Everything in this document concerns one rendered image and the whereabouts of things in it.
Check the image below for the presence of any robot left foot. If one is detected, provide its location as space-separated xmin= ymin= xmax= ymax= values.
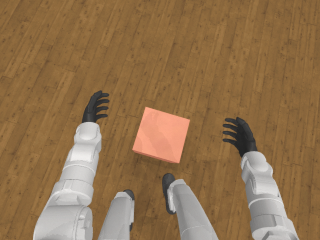
xmin=123 ymin=189 xmax=135 ymax=232

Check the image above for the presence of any left robot shin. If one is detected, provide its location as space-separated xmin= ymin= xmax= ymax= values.
xmin=111 ymin=192 xmax=131 ymax=203

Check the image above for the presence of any robot right forearm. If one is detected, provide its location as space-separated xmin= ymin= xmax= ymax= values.
xmin=240 ymin=151 xmax=300 ymax=240

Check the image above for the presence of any left robot hand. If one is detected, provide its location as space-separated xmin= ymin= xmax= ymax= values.
xmin=81 ymin=90 xmax=110 ymax=123

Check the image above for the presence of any carton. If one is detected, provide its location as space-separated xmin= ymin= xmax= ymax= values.
xmin=132 ymin=107 xmax=190 ymax=163

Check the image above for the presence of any left robot upper arm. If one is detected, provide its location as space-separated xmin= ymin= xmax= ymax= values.
xmin=34 ymin=204 xmax=93 ymax=240

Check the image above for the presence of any robot left forearm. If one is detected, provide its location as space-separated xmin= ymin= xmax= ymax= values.
xmin=33 ymin=122 xmax=102 ymax=240

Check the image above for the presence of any right robot hand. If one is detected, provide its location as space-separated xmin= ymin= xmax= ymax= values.
xmin=222 ymin=117 xmax=258 ymax=158

